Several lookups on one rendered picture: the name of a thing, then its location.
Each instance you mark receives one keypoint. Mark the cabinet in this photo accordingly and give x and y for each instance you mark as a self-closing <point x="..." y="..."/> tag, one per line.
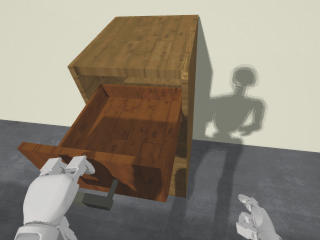
<point x="152" y="51"/>

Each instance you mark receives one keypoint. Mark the drawer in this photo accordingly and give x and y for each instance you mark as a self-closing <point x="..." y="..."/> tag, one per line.
<point x="128" y="133"/>

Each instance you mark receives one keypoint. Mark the handle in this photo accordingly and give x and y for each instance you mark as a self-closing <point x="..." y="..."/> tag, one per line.
<point x="96" y="201"/>

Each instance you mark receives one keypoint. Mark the right robot hand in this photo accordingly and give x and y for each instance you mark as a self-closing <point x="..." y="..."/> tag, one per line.
<point x="249" y="226"/>

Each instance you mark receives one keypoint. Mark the left robot hand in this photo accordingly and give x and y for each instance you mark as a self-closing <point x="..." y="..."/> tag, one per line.
<point x="51" y="194"/>

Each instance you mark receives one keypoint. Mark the robot left forearm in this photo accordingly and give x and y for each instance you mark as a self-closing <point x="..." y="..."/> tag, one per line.
<point x="36" y="231"/>

